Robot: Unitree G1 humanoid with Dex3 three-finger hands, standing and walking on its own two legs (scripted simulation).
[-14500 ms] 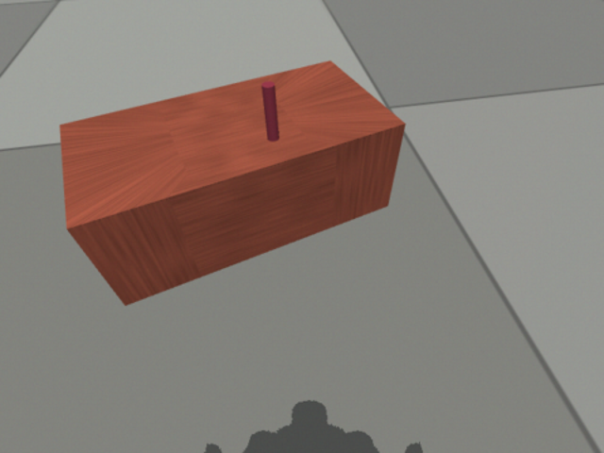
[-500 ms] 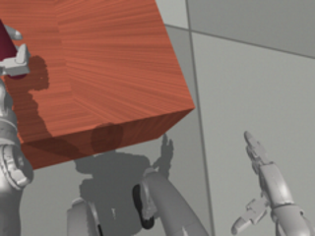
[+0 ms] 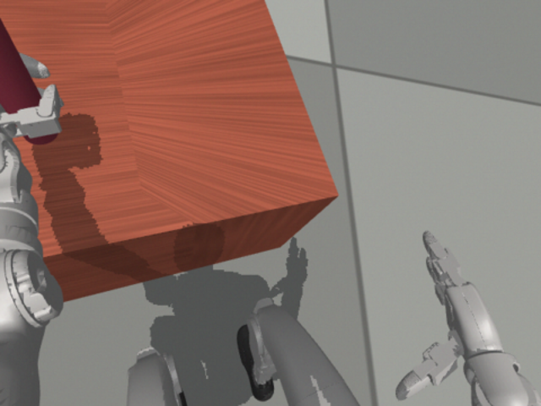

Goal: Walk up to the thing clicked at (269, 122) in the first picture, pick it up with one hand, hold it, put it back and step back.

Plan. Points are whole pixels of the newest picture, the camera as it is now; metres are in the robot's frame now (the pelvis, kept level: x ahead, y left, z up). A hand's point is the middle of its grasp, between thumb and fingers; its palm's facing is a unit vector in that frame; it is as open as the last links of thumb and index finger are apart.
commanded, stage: lift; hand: left
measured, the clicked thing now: (7, 77) +0.57 +0.18 +0.04
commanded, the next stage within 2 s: hold in 1.20 s
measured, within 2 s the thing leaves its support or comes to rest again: neither
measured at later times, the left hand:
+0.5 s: hand out of the picture +0.50 +0.18 +0.08, palm faces +0.09 -1.00 -0.04, open 5.5 cm
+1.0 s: hand out of the picture +0.42 +0.18 +0.13, palm faces +0.11 -0.99 -0.02, open 5.4 cm
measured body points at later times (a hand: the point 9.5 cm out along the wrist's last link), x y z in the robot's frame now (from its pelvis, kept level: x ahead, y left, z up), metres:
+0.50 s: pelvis +0.02 +0.00 +0.05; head +0.14 +0.03 +0.48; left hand +0.48 +0.23 +0.09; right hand +0.19 -0.26 +0.05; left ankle +0.02 +0.11 -0.59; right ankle +0.08 -0.13 -0.59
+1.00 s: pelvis +0.03 +0.00 +0.09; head +0.10 +0.01 +0.53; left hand +0.41 +0.23 +0.13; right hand +0.20 -0.26 +0.07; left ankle +0.02 +0.11 -0.59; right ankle +0.08 -0.13 -0.59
